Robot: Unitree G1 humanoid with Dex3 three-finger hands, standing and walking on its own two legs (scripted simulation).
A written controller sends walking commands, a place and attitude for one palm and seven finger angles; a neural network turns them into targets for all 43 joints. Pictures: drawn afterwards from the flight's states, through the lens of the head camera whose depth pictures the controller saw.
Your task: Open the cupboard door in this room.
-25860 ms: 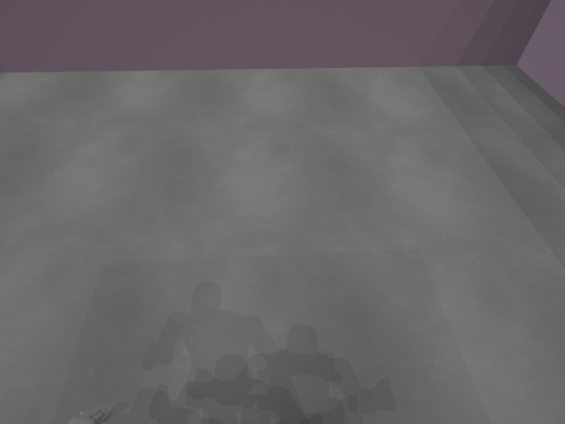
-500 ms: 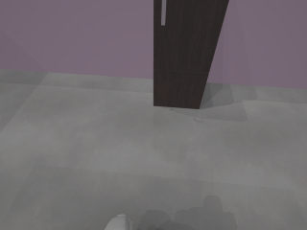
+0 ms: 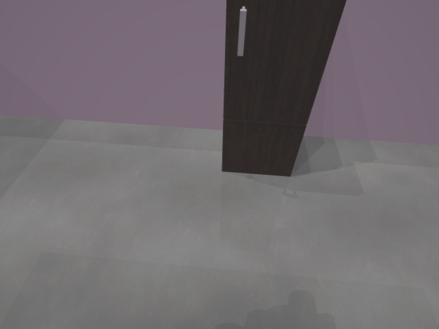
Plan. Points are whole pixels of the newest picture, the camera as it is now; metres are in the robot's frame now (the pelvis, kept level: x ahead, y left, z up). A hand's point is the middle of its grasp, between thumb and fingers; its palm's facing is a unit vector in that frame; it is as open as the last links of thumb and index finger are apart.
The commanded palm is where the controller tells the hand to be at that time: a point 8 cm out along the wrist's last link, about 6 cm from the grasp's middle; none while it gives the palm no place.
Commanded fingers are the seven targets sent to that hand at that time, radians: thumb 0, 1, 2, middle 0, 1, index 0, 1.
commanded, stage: stand and wait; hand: left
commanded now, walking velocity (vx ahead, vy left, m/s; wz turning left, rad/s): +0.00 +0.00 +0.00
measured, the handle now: (241, 31) +1.09 +0.00 +0.09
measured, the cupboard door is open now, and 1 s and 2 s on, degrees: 0 0 0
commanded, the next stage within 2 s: look at it before walking up in 0.56 s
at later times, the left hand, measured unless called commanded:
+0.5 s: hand out of the picture +0.02 +0.13 -0.16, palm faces +0.05 -0.98 -0.18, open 7.3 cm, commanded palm none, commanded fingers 0.00 0.90 0.90 -0.20 -0.30 -0.20 -0.30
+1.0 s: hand out of the picture +0.02 +0.12 -0.17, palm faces +0.06 -0.99 -0.15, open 7.3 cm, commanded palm none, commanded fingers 0.00 0.90 0.90 -0.20 -0.30 -0.20 -0.30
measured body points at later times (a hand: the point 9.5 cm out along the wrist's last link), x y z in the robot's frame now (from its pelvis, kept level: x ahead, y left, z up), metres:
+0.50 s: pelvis +0.04 -0.03 +0.01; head +0.05 -0.03 +0.46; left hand +0.02 +0.18 -0.15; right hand +0.01 -0.22 -0.16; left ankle +0.02 +0.10 -0.73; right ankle +0.02 -0.13 -0.73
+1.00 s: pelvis +0.05 -0.03 +0.01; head +0.06 -0.03 +0.46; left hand +0.02 +0.18 -0.15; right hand +0.04 -0.24 -0.15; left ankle +0.02 +0.10 -0.73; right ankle +0.02 -0.13 -0.73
